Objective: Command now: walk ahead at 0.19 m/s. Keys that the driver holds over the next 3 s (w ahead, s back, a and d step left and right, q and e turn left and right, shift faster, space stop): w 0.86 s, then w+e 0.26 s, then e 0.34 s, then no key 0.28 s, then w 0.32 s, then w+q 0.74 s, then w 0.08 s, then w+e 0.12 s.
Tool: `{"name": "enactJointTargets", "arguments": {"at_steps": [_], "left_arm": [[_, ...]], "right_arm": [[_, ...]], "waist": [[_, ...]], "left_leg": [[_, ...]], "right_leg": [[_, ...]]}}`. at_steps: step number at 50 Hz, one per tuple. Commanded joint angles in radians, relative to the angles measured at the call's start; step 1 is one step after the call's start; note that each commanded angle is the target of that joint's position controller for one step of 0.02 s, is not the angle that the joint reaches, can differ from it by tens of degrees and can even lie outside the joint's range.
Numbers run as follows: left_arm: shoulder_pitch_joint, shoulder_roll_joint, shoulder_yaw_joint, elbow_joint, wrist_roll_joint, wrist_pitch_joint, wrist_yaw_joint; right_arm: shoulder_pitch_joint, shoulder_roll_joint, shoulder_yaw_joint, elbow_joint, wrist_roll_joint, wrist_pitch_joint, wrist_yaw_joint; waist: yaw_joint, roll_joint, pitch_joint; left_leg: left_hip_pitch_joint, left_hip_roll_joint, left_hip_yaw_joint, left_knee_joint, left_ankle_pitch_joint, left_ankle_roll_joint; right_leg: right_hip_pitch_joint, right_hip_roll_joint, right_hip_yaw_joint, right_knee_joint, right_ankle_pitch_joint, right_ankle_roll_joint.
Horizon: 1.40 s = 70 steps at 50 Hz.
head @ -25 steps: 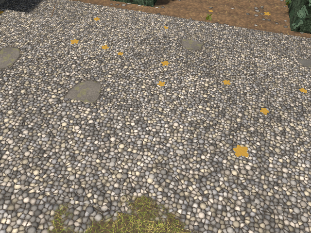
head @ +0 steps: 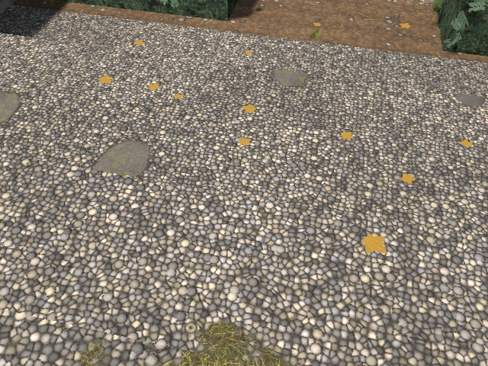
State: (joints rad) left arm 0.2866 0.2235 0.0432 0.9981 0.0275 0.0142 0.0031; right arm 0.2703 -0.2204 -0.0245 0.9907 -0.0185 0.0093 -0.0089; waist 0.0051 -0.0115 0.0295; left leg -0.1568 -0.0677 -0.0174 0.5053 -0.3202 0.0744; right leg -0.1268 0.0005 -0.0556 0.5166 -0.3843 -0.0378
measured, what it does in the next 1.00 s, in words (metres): walks ahead: right foot, then left foot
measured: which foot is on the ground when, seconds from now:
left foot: down 0.00-0.28, up 0.30-0.74, down 0.76-1.00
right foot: down 0.00-0.00, up 0.02-0.24, down 0.26-0.76, up 0.78-1.00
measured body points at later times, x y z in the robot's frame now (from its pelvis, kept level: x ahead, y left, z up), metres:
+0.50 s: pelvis +0.16 -0.08 +0.01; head +0.17 -0.09 +0.46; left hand +0.11 +0.16 -0.13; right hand +0.24 -0.33 -0.14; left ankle +0.23 +0.06 -0.66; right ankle +0.12 -0.15 -0.74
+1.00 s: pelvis +0.41 -0.05 +0.01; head +0.43 -0.04 +0.45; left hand +0.47 +0.22 -0.14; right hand +0.39 -0.31 -0.14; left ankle +0.39 +0.01 -0.74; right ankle +0.45 -0.21 -0.66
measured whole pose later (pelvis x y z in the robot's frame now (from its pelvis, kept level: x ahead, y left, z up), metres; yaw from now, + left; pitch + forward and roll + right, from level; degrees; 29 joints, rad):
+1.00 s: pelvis +0.41 -0.05 +0.01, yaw -1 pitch -1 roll +0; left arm 0.25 0.24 0.08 0.99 0.04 0.00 -0.02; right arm 0.38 -0.23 -0.06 1.02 -0.02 -0.09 0.00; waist -0.02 -0.02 0.04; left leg -0.12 -0.08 0.10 0.37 -0.24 0.11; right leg -0.56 -0.04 0.08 1.08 -0.23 -0.05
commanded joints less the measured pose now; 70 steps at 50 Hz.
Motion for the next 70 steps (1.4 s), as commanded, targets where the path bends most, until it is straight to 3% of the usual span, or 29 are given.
{"name": "enactJointTargets", "arguments": {"at_steps": [1,3,6,10,13,14,15,17,20,25,31,35,37,38,39,40,41,42,45,48,50,51,54,61,63,66,68,69,70], "left_arm": [[-0.061,0.047,0.009,-0.07,0.012,-0.018,-0.005],[-0.163,0.073,0.016,-0.118,0.012,-0.041,-0.007],[-0.166,0.081,0.021,-0.13,0.0,-0.068,-0.021],[-0.075,0.044,0.018,-0.097,-0.006,-0.066,-0.041],[0.171,0.087,0.046,-0.012,-0.002,-0.064,-0.022],[0.313,0.187,0.067,0.01,0.02,-0.075,-0.008],[0.369,0.25,0.073,0.028,0.006,-0.063,-0.007],[0.141,0.163,0.051,-0.033,-0.005,-0.062,-0.011],[0.072,0.063,0.02,-0.03,-0.003,-0.09,-0.008],[0.219,0.059,0.005,0.038,-0.015,-0.103,0.004],[0.235,0.06,-0.01,0.054,-0.018,-0.099,0.01],[0.214,0.086,-0.004,0.06,-0.002,-0.088,0.016],[0.161,0.12,0.005,0.048,-0.002,-0.081,0.017],[0.205,0.084,-0.003,0.043,-0.008,-0.081,0.016],[0.355,-0.033,-0.02,0.047,-0.024,-0.081,0.002],[0.307,0.072,0.011,0.066,-0.011,-0.077,0.001],[0.181,0.109,0.027,0.026,-0.01,-0.081,-0.002],[0.113,0.117,0.032,0.007,-0.012,-0.087,-0.007],[0.127,0.057,0.035,0.018,0.001,-0.044,-0.007],[0.071,0.045,0.041,-0.011,0.018,0.0,-0.017],[0.035,0.053,0.048,-0.025,0.018,0.012,-0.03],[-0.03,0.067,0.057,-0.055,0.001,0.007,-0.034],[-0.161,0.088,0.065,-0.098,0.007,-0.02,-0.038],[-0.349,0.058,0.047,-0.17,0.025,-0.023,-0.053],[-0.388,0.036,0.031,-0.198,0.011,-0.025,-0.053],[-0.284,0.019,0.017,-0.168,-0.002,-0.021,-0.066],[0.021,0.075,0.037,-0.054,0.004,-0.014,-0.044],[0.194,0.123,0.06,0.012,0.022,-0.019,-0.031],[0.252,0.222,0.085,0.045,0.045,-0.028,-0.026]], "right_arm": [[0.176,-0.171,-0.049,0.017,-0.003,-0.004,-0.003],[0.223,-0.166,-0.052,0.035,-0.021,-0.02,-0.007],[0.166,-0.161,-0.058,0.034,-0.018,-0.045,-0.012],[0.102,-0.136,-0.055,0.032,-0.006,-0.05,-0.007],[0.098,-0.136,-0.054,0.032,-0.009,-0.06,-0.001],[0.085,-0.064,-0.038,0.008,-0.013,-0.068,0.008],[0.087,-0.065,-0.045,-0.019,-0.012,-0.07,0.018],[0.011,-0.091,-0.049,-0.037,-0.028,-0.06,0.032],[0.085,-0.052,-0.04,0.007,-0.026,-0.046,0.037],[-0.084,-0.047,-0.035,-0.053,-0.016,-0.032,0.03],[-0.338,-0.022,-0.008,-0.143,-0.001,-0.048,0.045],[-0.272,-0.066,-0.018,-0.147,-0.003,-0.048,0.031],[0.031,-0.105,-0.042,-0.047,-0.002,-0.062,0.023],[0.16,-0.16,-0.061,-0.023,-0.022,-0.076,0.014],[0.224,-0.234,-0.077,-0.02,-0.029,-0.08,0.013],[0.21,-0.187,-0.077,-0.012,0.016,-0.069,0.025],[0.094,-0.154,-0.069,-0.034,0.016,-0.069,0.029],[0.017,-0.116,-0.06,-0.052,0.008,-0.075,0.035],[0.016,-0.073,-0.045,-0.051,0.001,-0.098,0.024],[0.094,-0.118,-0.052,-0.022,0.008,-0.113,0.004],[0.147,-0.125,-0.052,-0.01,-0.013,-0.127,0.01],[0.138,-0.123,-0.048,-0.012,-0.012,-0.14,0.014],[0.13,-0.117,-0.042,0.013,-0.001,-0.17,-0.005],[0.322,-0.08,-0.018,0.052,-0.037,-0.158,-0.04],[0.354,-0.046,-0.006,0.057,-0.039,-0.137,-0.046],[0.274,-0.049,-0.001,0.022,-0.029,-0.11,-0.053],[0.264,-0.097,-0.012,0.013,-0.021,-0.089,-0.062],[0.222,-0.114,-0.026,0.004,0.006,-0.079,-0.061],[0.233,-0.087,-0.031,0.013,0.027,-0.066,-0.058]], "waist": [[-0.074,0.14,0.163],[-0.109,0.149,0.197],[-0.059,0.101,0.131],[0.012,0.127,0.073],[0.128,0.01,0.029],[0.178,-0.217,-0.029],[0.154,-0.297,-0.048],[0.051,-0.052,0.121],[-0.024,-0.081,0.092],[-0.011,-0.063,0.079],[0.035,-0.084,0.088],[-0.007,-0.065,0.077],[-0.13,-0.045,-0.066],[-0.163,0.035,-0.147],[-0.084,0.245,-0.295],[-0.12,0.136,-0.264],[-0.079,0.097,-0.094],[-0.056,0.055,-0.036],[0.016,0.042,0.002],[0.019,0.021,0.031],[0.007,0.03,0.029],[0.005,0.053,0.064],[-0.005,0.06,0.097],[-0.116,0.046,0.137],[-0.135,0.06,0.151],[-0.087,0.006,0.122],[0.029,0.029,-0.021],[0.133,-0.044,-0.081],[0.16,-0.188,-0.072]], "left_leg": [[-0.012,0.265,-0.45,-0.275,-0.593,0.18],[0.038,0.375,-0.614,-0.353,-0.524,0.255],[0.103,0.348,-0.497,-0.318,-0.278,0.231],[-0.169,0.238,-0.234,-0.266,-0.078,0.13],[-0.424,0.146,-0.117,0.006,-0.062,0.081],[-0.497,0.04,0.028,0.407,-0.091,0.033],[-0.658,-0.047,0.016,0.623,-0.256,0.024],[-0.687,0.094,-0.033,0.728,-0.076,0.044],[-0.505,0.146,-0.008,0.608,0.09,0.0],[-0.572,0.129,0.039,0.473,0.207,-0.029],[-0.409,0.08,0.098,0.166,0.367,-0.028],[-0.243,0.035,0.114,0.096,0.204,0.015],[-0.006,-0.012,0.101,-0.005,0.09,0.063],[0.232,0.149,-0.073,-0.033,0.118,0.122],[0.536,0.445,-0.528,-0.056,0.146,0.27],[0.489,0.439,-0.681,-0.166,0.055,0.336],[0.342,0.408,-0.511,-0.201,0.075,0.306],[0.181,0.38,-0.404,-0.226,0.243,0.279],[-0.007,0.308,-0.226,-0.289,0.311,0.205],[-0.012,0.303,-0.135,-0.316,0.413,0.188],[0.015,0.305,-0.099,-0.281,0.372,0.176],[0.033,0.27,-0.072,-0.309,0.276,0.151],[0.03,0.242,0.004,-0.269,0.165,0.076],[0.162,0.281,0.076,0.055,0.239,0.06],[0.145,0.264,0.109,0.157,0.244,0.045],[-0.034,0.234,0.159,0.358,0.179,0.016],[-0.001,0.219,0.159,0.735,0.333,0.017],[-0.072,0.173,0.203,1.028,0.203,-0.017],[-0.345,0.031,0.261,1.495,-0.601,-0.048]], "right_leg": [[-0.355,0.024,-0.008,0.163,-0.182,-0.043],[-0.526,-0.008,0.045,0.34,-0.145,-0.053],[-0.571,-0.062,0.088,0.366,-0.054,-0.044],[-0.151,-0.004,-0.004,0.164,0.097,-0.026],[0.263,0.041,-0.008,0.035,0.063,-0.021],[0.323,-0.227,0.372,-0.172,-0.252,-0.075],[0.3,-0.407,0.852,-0.413,-0.571,-0.175],[0.084,-0.361,0.682,-0.372,-0.474,-0.18],[-0.043,-0.215,0.363,-0.367,-0.003,-0.13],[0.045,-0.195,0.209,-0.327,0.537,-0.147],[0.034,-0.159,0.122,-0.349,0.618,-0.123],[0.096,-0.183,0.093,-0.254,0.874,-0.118],[0.135,-0.154,0.055,0.063,0.999,-0.101],[-0.015,-0.136,0.04,0.347,0.781,-0.09],[-0.356,0.042,0.002,0.741,-0.105,-0.044],[-0.531,0.082,0.109,0.855,-0.171,-0.051],[-0.58,0.006,0.129,0.838,-0.061,-0.058],[-0.503,-0.025,0.153,0.771,0.024,-0.059],[-0.364,-0.069,0.174,0.621,0.064,-0.023],[-0.413,-0.053,0.137,0.559,0.127,-0.001],[-0.509,-0.056,0.139,0.603,0.281,-0.018],[-0.584,-0.061,0.139,0.529,0.337,-0.018],[-0.6,-0.053,0.154,0.29,0.575,-0.01],[-0.699,-0.029,0.046,0.146,0.822,-0.038],[-0.654,-0.033,0.008,0.051,0.861,-0.031],[-0.298,-0.01,-0.075,-0.099,0.978,-0.021],[-0.04,0.004,-0.065,-0.182,1.032,-0.039],[0.173,-0.015,-0.037,-0.321,1.141,-0.068],[0.403,-0.129,0.036,-0.258,1.478,-0.149]]}}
